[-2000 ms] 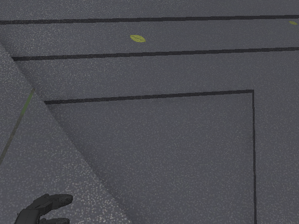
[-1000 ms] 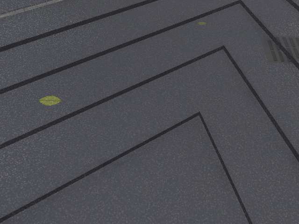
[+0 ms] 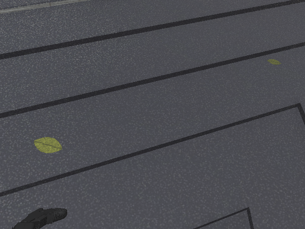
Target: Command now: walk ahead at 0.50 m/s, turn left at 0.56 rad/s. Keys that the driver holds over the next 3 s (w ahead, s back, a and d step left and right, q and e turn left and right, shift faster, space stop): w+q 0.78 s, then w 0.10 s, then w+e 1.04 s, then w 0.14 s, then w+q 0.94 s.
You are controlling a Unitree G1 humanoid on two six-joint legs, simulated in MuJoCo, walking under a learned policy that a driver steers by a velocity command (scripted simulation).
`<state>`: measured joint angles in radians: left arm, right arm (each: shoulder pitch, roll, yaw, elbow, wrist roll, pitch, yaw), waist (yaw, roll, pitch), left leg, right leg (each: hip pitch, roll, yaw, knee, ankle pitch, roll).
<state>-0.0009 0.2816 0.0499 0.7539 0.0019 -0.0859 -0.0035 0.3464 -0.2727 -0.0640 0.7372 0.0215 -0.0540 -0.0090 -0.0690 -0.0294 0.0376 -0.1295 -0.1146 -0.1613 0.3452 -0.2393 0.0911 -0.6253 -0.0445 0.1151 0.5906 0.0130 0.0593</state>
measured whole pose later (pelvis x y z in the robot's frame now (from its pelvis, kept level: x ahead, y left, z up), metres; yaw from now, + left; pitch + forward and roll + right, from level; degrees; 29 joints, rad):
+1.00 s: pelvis +0.52 +0.12 +0.04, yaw +31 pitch +1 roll +0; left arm 0.08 0.28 0.03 0.71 0.00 -0.07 -0.02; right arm 0.33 -0.28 -0.04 0.69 0.01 -0.06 0.01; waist -0.06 -0.04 0.02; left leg -0.09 -0.08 -0.07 0.28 -0.22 0.07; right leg -0.70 -0.11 0.03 0.75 -0.02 0.05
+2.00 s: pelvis +1.00 +0.30 +0.06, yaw +0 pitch +1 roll +1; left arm 0.10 0.26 0.04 0.58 -0.02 -0.01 -0.04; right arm 0.40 -0.27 -0.05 0.83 0.00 -0.06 -0.02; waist -0.11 -0.03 0.03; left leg 0.05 0.03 0.18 0.26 -0.33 -0.02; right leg -0.74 -0.08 -0.01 0.88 -0.15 0.01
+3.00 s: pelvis +1.50 +0.36 +0.12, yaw +25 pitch +1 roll +0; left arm 0.05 0.27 0.05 0.70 -0.02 -0.04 0.00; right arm 0.29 -0.28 -0.08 0.67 0.01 -0.01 -0.01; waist -0.01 0.01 -0.01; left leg -0.23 -0.09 -0.14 0.52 -0.66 0.07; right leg -0.44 -0.03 -0.05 0.72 -0.36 0.09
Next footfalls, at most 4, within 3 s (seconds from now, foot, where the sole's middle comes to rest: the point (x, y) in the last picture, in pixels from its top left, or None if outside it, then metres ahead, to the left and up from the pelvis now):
0.14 right None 0.25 -0.14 -0.78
0.64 left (99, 224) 0.47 0.18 -0.75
1.12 right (114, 144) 0.83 0.13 -0.71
1.60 left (54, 131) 0.91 0.41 -0.71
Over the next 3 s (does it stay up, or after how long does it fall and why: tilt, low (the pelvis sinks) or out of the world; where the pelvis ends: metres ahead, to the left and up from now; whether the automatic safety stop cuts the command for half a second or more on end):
stays up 1.50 0.36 0.12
